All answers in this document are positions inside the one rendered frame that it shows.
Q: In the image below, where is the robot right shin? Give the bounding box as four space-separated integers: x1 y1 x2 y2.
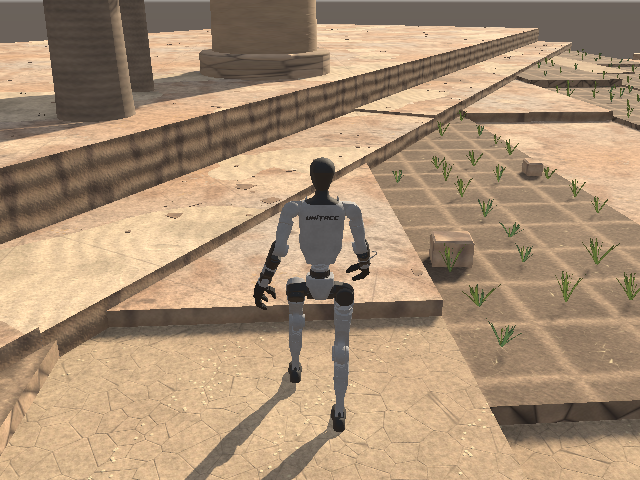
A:
333 346 349 417

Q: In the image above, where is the robot left shin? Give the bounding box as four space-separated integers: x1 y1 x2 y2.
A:
289 314 302 370

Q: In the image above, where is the robot shin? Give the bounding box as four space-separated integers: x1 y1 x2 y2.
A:
333 346 349 417
289 314 302 370

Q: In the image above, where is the robot right forearm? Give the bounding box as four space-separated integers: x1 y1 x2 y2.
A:
356 239 371 269

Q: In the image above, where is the robot left hand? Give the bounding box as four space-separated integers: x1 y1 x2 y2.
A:
253 282 276 310

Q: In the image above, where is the left robot upper arm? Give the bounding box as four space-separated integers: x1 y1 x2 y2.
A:
272 200 301 257

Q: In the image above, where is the robot left forearm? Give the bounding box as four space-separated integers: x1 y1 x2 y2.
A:
257 241 281 288

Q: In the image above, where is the robot right hand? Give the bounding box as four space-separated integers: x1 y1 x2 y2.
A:
346 263 370 281

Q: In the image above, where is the right robot upper arm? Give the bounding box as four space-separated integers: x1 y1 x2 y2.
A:
342 201 368 254

